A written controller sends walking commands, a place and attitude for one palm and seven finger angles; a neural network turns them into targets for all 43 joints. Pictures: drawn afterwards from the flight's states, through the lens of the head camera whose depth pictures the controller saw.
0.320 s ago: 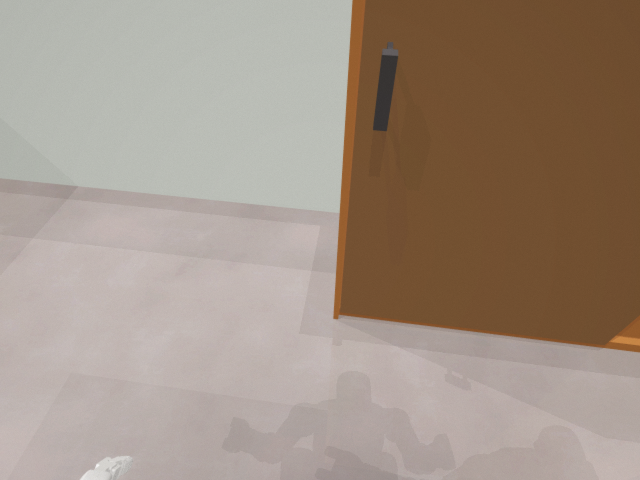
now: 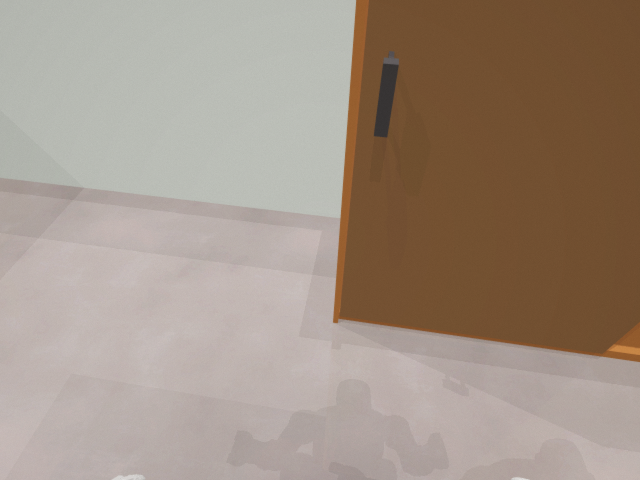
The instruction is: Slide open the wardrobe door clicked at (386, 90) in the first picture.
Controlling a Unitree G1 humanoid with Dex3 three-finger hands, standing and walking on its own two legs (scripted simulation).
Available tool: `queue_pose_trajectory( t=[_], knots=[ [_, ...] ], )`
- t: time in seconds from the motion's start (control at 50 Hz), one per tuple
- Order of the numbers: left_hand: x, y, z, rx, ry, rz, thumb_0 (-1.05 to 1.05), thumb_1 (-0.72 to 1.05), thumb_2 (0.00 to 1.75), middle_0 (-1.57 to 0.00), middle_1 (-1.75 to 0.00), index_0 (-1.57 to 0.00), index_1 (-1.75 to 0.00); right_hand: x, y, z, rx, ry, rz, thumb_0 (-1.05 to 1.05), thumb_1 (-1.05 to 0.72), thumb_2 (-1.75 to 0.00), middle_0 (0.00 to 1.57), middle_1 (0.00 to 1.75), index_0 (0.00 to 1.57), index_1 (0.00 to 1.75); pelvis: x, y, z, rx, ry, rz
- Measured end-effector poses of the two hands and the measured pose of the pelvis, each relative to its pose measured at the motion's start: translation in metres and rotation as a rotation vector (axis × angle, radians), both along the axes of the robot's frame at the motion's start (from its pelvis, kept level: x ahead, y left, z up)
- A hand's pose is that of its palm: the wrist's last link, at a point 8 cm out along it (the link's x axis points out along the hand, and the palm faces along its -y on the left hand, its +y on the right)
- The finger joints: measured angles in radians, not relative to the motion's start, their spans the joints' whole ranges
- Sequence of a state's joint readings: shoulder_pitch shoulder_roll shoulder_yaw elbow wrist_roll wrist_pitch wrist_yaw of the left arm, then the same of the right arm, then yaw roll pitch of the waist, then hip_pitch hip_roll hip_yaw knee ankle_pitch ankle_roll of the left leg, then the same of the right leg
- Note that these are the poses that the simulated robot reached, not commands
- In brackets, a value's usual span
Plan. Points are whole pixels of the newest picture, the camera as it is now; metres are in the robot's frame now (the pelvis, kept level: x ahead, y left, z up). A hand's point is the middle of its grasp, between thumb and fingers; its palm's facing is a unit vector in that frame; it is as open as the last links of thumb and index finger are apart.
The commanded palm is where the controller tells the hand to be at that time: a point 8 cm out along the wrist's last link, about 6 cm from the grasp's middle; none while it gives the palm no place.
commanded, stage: stand and wait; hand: left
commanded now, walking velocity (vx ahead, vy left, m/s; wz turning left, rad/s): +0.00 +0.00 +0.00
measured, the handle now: (386, 94) +0.76 -0.07 +0.13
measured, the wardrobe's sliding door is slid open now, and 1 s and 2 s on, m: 0.00 0.00 0.00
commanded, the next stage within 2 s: look at it before walking up in 0.58 s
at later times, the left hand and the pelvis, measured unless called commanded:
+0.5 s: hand out of the picture +0.05 +0.24 -0.15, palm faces -0.03 -0.94 -0.34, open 7.4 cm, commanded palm none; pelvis -0.01 -0.01 +0.00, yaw +0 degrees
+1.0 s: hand out of the picture +0.07 +0.24 -0.15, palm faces -0.04 -0.94 -0.34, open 7.3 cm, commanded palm none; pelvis -0.01 -0.01 +0.01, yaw +0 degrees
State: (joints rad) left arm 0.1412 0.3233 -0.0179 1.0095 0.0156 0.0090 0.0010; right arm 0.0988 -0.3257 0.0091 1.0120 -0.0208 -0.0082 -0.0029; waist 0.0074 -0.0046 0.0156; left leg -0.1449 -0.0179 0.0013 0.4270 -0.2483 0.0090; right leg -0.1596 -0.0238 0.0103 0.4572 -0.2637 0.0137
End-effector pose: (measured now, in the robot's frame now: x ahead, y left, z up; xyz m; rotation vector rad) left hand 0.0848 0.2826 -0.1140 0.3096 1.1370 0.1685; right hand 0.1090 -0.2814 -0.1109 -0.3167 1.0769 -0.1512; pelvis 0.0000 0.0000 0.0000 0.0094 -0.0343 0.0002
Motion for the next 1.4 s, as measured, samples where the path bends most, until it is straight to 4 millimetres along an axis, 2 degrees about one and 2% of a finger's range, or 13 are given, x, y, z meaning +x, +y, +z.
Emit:
queue_pose_trajectory(
  t=[0.24,0.36,0.52,0.74,1.18,1.4],
  knots=[
    [-0.037,0.003,-0.002,0.017,0.089,0.034,0.00,0.91,0.90,-0.20,-0.30,-0.20,-0.30,-0.043,-0.014,-0.008,-0.010,0.115,-0.039,0.00,-0.91,-0.90,0.21,0.30,0.20,0.30,-0.008,-0.006,0.003,-0.002,-0.004,0.001],
    [-0.041,0.002,-0.001,0.019,0.095,0.034,0.00,0.91,0.90,-0.20,-0.30,-0.20,-0.30,-0.058,-0.017,-0.009,-0.010,0.143,-0.054,0.00,-0.91,-0.90,0.21,0.30,0.20,0.30,-0.012,-0.007,0.003,-0.002,-0.007,0.000],
    [-0.036,-0.002,-0.001,0.012,0.083,0.022,0.00,0.91,0.90,-0.20,-0.30,-0.20,-0.30,-0.066,-0.017,-0.009,-0.005,0.150,-0.062,0.00,-0.91,-0.90,0.21,0.30,0.20,0.30,-0.015,-0.008,0.004,-0.003,-0.004,-0.003],
    [-0.028,-0.005,-0.002,0.004,0.074,0.013,0.00,0.91,0.90,-0.20,-0.30,-0.20,-0.30,-0.064,-0.016,-0.009,-0.005,0.152,-0.063,0.00,-0.91,-0.90,0.21,0.30,0.20,0.30,-0.014,-0.008,0.005,-0.003,0.003,-0.004],
    [-0.021,0.000,0.001,0.018,0.082,0.023,0.00,0.91,0.90,-0.20,-0.30,-0.20,-0.30,-0.040,-0.017,-0.006,-0.009,0.130,-0.048,0.00,-0.91,-0.90,0.21,0.30,0.20,0.30,-0.003,-0.009,0.006,-0.003,0.007,-0.004],
    [-0.019,-0.003,0.000,0.015,0.083,0.030,0.00,0.91,0.90,-0.20,-0.30,-0.20,-0.30,-0.034,-0.017,-0.006,-0.012,0.130,-0.045,0.00,-0.91,-0.90,0.21,0.30,0.20,0.30,0.001,-0.010,0.006,-0.004,0.009,-0.005]
  ],
)
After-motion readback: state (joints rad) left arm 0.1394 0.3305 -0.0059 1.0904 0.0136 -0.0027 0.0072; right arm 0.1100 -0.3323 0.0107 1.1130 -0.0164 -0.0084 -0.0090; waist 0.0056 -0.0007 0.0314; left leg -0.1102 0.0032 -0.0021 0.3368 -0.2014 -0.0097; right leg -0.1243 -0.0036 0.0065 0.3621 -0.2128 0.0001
